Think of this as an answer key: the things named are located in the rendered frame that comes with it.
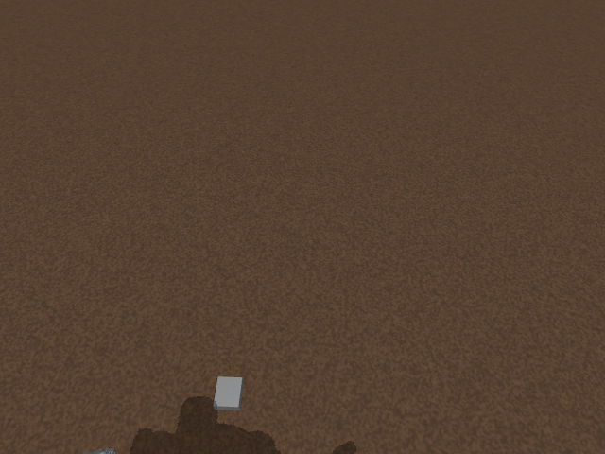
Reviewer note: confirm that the small box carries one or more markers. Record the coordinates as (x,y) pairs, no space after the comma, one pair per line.
(228,394)

